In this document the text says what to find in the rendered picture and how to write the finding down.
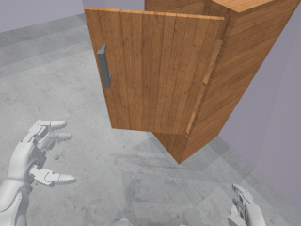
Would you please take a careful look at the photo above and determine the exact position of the cupboard door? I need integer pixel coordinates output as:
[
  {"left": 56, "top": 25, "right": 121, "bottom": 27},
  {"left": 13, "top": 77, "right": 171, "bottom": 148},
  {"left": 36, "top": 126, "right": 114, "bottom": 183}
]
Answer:
[{"left": 84, "top": 7, "right": 225, "bottom": 135}]

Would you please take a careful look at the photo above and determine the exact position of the robot right hand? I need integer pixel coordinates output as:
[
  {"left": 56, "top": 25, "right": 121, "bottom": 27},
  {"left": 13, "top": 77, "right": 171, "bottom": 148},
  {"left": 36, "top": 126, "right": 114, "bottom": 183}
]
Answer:
[{"left": 228, "top": 183, "right": 266, "bottom": 226}]

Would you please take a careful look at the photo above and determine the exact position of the left robot forearm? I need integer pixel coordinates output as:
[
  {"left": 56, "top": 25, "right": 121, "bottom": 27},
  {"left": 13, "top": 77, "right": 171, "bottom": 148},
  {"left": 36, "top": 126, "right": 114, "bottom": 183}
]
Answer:
[{"left": 0, "top": 178, "right": 33, "bottom": 226}]

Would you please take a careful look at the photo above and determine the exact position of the robot left hand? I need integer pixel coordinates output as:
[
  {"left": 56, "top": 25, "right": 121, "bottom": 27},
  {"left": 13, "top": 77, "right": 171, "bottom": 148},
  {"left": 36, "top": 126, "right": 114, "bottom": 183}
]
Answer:
[{"left": 7, "top": 120, "right": 76, "bottom": 188}]

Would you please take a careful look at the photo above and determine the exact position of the handle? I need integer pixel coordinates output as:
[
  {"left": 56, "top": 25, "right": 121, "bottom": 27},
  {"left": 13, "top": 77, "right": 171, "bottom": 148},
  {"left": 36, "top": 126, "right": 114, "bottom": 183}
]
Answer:
[{"left": 97, "top": 43, "right": 112, "bottom": 89}]

